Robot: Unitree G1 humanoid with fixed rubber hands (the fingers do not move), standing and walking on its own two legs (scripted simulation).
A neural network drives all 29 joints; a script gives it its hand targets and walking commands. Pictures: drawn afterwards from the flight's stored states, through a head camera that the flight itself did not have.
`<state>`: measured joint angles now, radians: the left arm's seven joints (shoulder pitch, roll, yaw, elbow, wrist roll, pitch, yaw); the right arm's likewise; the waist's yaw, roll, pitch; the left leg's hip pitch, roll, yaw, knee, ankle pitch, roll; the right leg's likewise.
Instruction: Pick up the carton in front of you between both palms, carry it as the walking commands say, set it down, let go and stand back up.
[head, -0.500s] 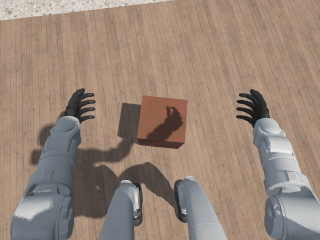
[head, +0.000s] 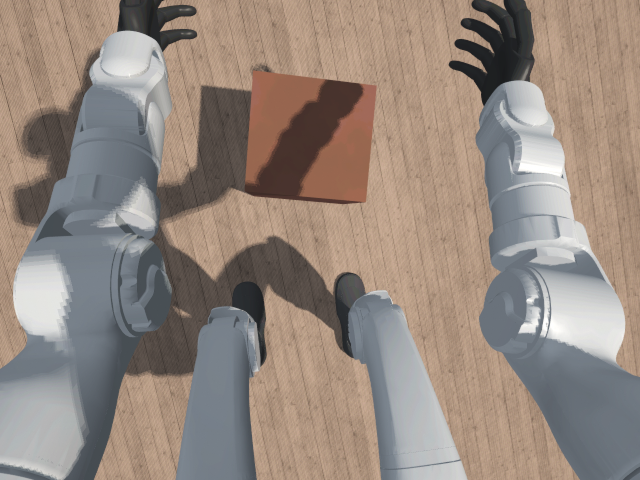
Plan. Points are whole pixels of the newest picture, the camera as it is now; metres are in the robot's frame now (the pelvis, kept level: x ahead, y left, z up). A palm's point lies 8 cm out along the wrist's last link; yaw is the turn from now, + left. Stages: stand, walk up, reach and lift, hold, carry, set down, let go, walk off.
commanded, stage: reach and lift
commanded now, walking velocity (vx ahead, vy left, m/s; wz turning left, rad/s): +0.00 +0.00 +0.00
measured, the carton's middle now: (306, 149) +0.50 -0.05 -0.50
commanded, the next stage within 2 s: none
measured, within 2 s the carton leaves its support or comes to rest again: leaves its support in 1.54 s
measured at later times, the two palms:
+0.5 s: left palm (189, 121) +0.53 +0.15 -0.35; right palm (423, 139) +0.48 -0.23 -0.34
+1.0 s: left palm (208, 134) +0.53 +0.13 -0.45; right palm (400, 149) +0.47 -0.22 -0.44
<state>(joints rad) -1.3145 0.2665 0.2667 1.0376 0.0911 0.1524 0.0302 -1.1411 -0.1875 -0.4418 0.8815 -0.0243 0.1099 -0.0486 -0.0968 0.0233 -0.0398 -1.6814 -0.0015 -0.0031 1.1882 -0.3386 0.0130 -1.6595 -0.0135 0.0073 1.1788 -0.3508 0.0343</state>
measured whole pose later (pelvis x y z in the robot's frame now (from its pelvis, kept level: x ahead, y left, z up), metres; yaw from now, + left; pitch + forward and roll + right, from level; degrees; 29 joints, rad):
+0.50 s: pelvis -0.03 -0.01 -0.19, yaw -1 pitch +47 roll -1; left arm -1.38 0.39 0.04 1.06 -0.18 0.11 0.09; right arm -1.23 -0.28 -0.23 0.92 0.20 0.08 -0.14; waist -0.07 0.00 0.12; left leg -2.23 0.00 -0.02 1.94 -0.53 -0.01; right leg -2.21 0.02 0.02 1.94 -0.54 0.04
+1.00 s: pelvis -0.04 -0.01 -0.27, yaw -2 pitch +36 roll -2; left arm -1.53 0.46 -0.10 1.20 -0.28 0.04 0.08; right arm -1.40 -0.28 -0.13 1.08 0.29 0.02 -0.16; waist -0.08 -0.04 0.39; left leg -2.29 -0.01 -0.05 2.23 -0.57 -0.02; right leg -2.27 0.03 0.00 2.21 -0.58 0.03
